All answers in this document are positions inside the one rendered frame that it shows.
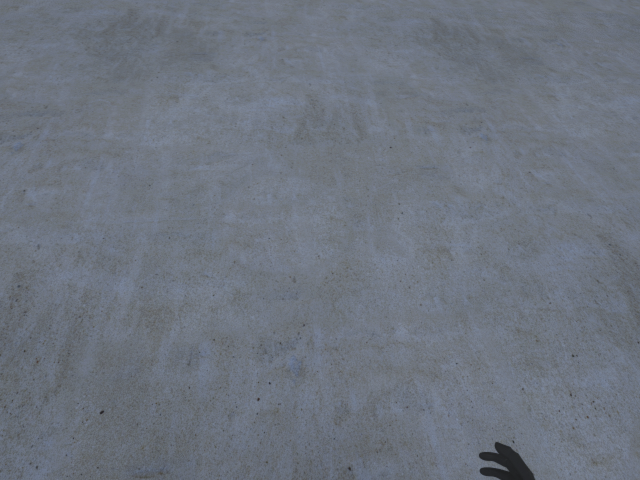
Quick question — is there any robot right hand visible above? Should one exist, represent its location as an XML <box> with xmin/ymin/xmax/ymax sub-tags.
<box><xmin>479</xmin><ymin>442</ymin><xmax>535</xmax><ymax>480</ymax></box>

